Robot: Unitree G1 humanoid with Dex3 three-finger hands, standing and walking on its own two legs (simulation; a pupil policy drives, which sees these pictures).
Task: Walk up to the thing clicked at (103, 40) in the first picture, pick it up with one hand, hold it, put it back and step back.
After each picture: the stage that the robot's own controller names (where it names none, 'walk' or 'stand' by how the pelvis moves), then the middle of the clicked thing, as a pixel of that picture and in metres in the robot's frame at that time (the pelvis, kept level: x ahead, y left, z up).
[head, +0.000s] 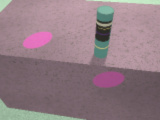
stand; (102, 34) +0.63 -0.06 +0.03
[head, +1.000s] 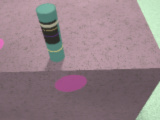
rise first; (52, 36) +0.55 +0.17 +0.07
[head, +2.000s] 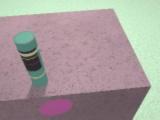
stand; (33, 62) +0.46 +0.22 +0.03
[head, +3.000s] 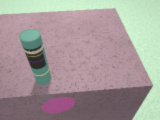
stand; (37, 60) +0.47 +0.20 +0.03
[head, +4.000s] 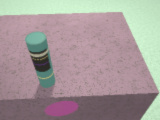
stand; (42, 62) +0.46 +0.19 +0.03
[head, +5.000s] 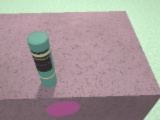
stand; (44, 62) +0.46 +0.18 +0.03
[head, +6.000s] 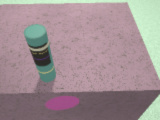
rise first; (42, 57) +0.46 +0.18 +0.03
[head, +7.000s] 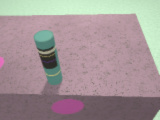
rise first; (50, 60) +0.47 +0.19 +0.03
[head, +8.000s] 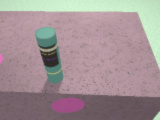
go down; (51, 58) +0.47 +0.17 +0.04
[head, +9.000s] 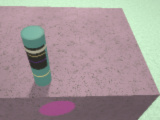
go down; (38, 59) +0.45 +0.17 +0.05
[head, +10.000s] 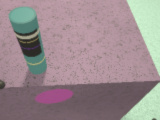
close in; (31, 46) +0.47 +0.17 +0.07
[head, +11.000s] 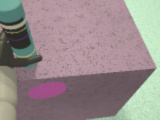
close; (20, 37) +0.48 +0.18 +0.10
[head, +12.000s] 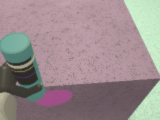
lift; (27, 72) +0.36 +0.18 +0.09
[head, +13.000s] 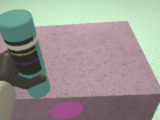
lift; (29, 61) +0.31 +0.16 +0.23
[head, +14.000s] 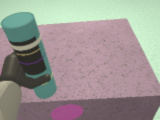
hold; (34, 61) +0.32 +0.15 +0.21
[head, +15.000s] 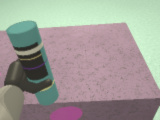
hold; (37, 67) +0.32 +0.15 +0.19
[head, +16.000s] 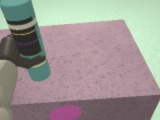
crouch; (30, 44) +0.37 +0.16 +0.23
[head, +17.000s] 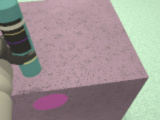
lower; (20, 43) +0.46 +0.18 +0.13
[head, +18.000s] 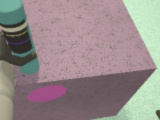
lower; (20, 42) +0.46 +0.17 +0.10
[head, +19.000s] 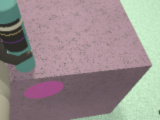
lower; (16, 40) +0.46 +0.18 +0.10
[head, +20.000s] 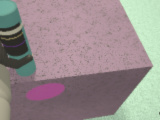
lower; (16, 44) +0.46 +0.18 +0.10
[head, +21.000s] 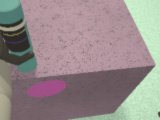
rest; (18, 40) +0.46 +0.18 +0.10
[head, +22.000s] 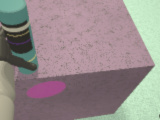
withdraw; (21, 41) +0.46 +0.17 +0.10
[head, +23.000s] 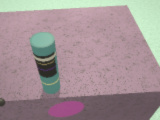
sink last; (47, 67) +0.41 +0.15 +0.07
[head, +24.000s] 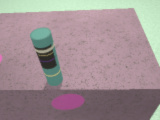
stand; (48, 60) +0.46 +0.18 +0.06
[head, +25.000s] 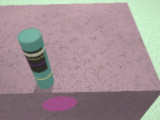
stand; (39, 62) +0.43 +0.19 +0.05
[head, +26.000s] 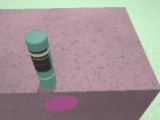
stand; (43, 62) +0.44 +0.18 +0.04
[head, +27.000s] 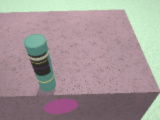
stand; (42, 66) +0.43 +0.18 +0.04
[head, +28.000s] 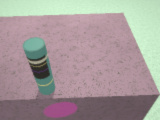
stand; (41, 69) +0.43 +0.18 +0.04
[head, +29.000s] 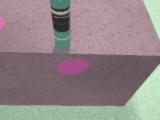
walk; (61, 23) +0.59 +0.10 +0.05
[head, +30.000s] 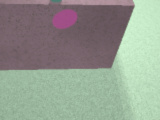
walk; out of the picture +0.94 +0.22 +0.06
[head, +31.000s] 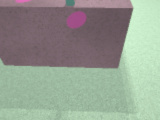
stand; out of the picture +1.18 +0.15 +0.05
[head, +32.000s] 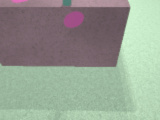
stand; out of the picture +1.18 +0.14 +0.03
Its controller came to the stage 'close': yes
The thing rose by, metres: 0.22
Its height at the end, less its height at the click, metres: +0.00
